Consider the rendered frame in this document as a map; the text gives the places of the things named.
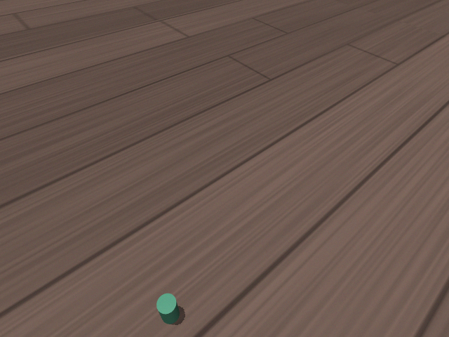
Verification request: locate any can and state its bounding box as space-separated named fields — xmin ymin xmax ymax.
xmin=156 ymin=293 xmax=180 ymax=324

